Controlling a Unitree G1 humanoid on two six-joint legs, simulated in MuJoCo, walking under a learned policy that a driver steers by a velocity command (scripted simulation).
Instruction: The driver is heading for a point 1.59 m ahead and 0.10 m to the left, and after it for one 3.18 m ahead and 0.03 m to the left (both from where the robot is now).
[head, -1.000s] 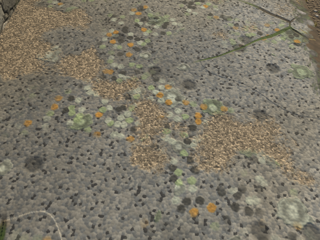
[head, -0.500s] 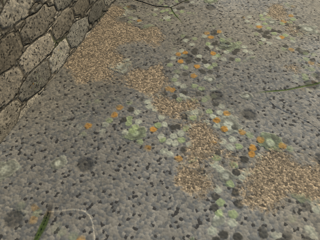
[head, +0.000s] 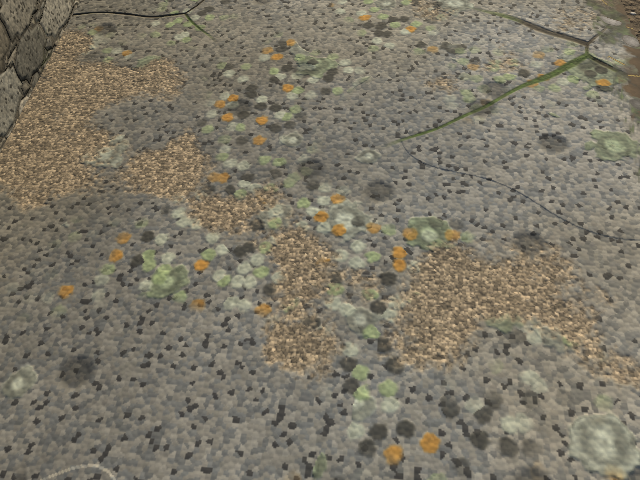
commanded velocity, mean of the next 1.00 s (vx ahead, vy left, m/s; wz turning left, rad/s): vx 0.00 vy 0.00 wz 0.06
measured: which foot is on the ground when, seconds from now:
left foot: up 0.00-0.36, down 0.38-0.72, up 0.74-1.00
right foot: down 0.00-1.00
